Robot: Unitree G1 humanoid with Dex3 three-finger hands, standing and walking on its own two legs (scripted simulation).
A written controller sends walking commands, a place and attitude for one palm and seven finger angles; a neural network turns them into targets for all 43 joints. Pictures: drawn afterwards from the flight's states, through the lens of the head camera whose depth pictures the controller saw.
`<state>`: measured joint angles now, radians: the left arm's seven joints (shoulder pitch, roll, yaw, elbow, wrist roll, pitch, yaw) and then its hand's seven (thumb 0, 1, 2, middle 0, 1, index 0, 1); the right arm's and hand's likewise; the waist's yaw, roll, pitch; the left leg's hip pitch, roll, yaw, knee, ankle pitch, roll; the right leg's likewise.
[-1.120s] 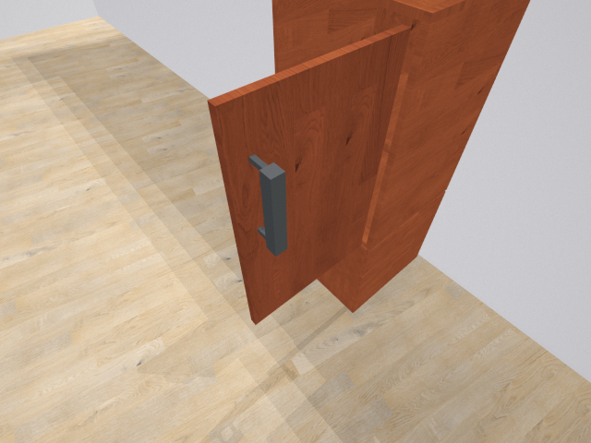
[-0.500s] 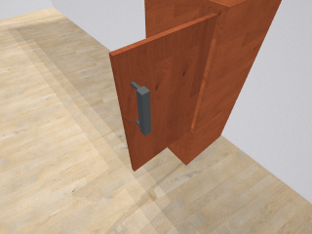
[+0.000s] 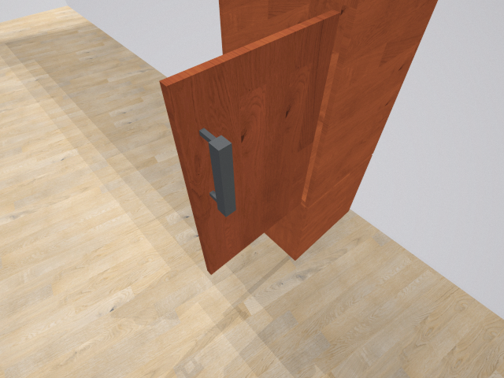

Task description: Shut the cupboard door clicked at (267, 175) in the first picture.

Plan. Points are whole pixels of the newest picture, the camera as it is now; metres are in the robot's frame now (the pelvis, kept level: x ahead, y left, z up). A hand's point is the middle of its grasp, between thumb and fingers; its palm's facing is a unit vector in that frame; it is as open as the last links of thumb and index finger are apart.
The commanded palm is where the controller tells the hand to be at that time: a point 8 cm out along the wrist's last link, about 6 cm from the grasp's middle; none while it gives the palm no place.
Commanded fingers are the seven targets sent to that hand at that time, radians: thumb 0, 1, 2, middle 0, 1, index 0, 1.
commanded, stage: walk to a spot facing it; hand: left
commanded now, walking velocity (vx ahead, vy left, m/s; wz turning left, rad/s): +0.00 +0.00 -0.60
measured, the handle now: (216, 174) +0.43 +0.10 +0.07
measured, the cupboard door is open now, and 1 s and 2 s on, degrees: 89 89 89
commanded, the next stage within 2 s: none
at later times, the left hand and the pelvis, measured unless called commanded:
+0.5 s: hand out of the picture +0.06 +0.16 -0.16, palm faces -0.20 -0.93 -0.31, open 7.4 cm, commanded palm none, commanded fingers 0.00 0.90 0.90 -0.20 -0.30 -0.20 -0.30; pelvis -0.02 -0.03 +0.00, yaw -17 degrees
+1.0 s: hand (187, 338) +0.21 +0.15 -0.16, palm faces -0.50 -0.84 -0.22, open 7.4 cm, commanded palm none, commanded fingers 0.00 0.90 0.90 -0.20 -0.30 -0.20 -0.30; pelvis +0.03 +0.01 +0.01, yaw -35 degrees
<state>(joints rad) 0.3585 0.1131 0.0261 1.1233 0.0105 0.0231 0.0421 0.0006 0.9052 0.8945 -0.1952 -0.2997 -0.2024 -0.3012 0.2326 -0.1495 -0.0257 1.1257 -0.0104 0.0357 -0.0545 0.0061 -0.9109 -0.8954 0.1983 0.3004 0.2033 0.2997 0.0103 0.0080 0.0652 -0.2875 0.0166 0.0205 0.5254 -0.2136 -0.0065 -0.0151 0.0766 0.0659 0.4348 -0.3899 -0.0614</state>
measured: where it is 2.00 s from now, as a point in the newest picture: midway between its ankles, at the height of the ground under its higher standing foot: outside the picture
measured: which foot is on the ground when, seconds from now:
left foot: down 0.00-0.30, up 0.32-0.76, down 0.78-1.00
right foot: down 0.00-0.78, up 0.80-1.00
